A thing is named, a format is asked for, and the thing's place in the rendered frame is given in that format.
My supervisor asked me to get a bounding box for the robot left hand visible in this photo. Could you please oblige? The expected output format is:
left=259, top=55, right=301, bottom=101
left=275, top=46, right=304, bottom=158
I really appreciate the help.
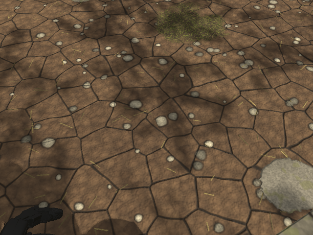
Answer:
left=0, top=206, right=64, bottom=235

